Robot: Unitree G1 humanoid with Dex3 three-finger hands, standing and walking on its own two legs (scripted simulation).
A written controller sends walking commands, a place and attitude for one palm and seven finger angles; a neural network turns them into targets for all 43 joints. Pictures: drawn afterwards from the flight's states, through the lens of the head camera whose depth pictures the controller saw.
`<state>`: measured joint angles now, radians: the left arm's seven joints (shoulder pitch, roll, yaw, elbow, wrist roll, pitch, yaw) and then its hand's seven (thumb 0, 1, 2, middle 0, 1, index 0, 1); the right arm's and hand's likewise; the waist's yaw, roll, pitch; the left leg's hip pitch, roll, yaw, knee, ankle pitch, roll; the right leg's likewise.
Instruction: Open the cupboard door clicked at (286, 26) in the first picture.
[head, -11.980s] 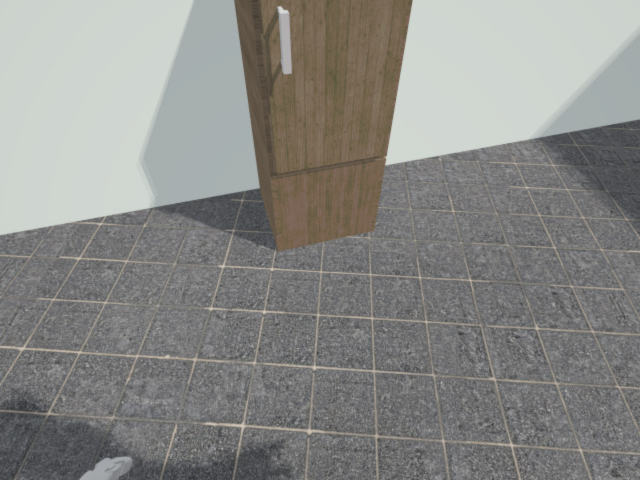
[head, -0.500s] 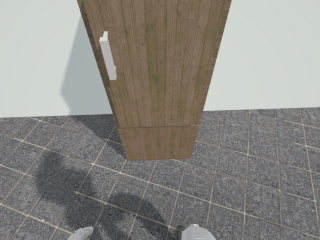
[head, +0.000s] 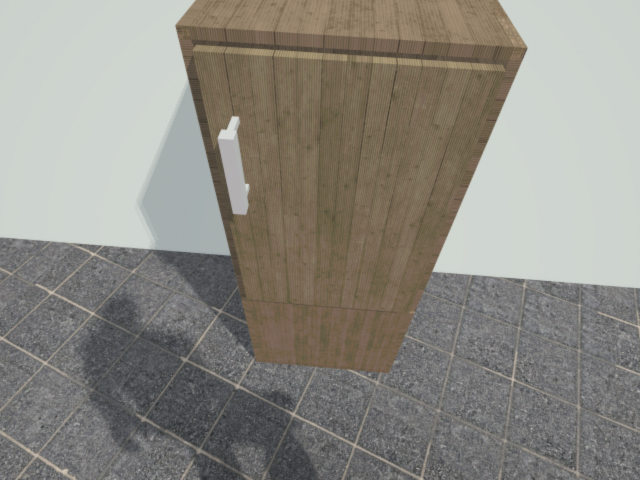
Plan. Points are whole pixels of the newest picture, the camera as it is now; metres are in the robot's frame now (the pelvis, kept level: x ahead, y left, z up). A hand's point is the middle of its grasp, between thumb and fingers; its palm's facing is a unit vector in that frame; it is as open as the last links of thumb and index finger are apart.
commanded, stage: come to a stop and stand still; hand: left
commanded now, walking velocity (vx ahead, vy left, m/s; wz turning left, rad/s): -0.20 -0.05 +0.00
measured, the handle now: (237, 167) +0.51 +0.18 +0.09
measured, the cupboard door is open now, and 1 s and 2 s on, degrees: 0 0 0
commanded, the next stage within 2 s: look again from close up in 1.82 s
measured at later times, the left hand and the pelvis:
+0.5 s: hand out of the picture -0.04 +0.13 -0.18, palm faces +0.08 -0.97 -0.22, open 7.4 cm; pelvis -0.09 -0.05 -0.01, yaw +3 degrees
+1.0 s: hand out of the picture -0.22 +0.09 -0.18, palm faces +0.10 -0.98 -0.16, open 7.4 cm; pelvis -0.19 -0.08 +0.00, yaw +2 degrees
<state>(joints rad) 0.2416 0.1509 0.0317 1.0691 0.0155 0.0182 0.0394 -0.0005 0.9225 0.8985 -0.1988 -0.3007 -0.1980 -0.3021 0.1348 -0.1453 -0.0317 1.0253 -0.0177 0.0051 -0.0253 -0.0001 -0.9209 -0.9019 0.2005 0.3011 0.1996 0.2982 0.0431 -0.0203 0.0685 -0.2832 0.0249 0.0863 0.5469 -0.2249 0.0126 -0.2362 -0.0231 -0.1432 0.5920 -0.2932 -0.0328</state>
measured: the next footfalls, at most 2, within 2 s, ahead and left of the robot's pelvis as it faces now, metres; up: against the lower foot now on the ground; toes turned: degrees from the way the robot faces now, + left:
left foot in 0.50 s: +0.00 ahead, +0.04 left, +0.00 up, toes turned +6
right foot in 0.70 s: -0.16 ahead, -0.15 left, +0.00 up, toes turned +2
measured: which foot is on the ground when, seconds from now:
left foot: down 0.00-0.24, up 0.26-0.48, down 0.50-0.72, up 0.74-0.92, down 0.94-1.00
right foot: down 0.00-0.52, up 0.54-0.68, down 0.70-1.00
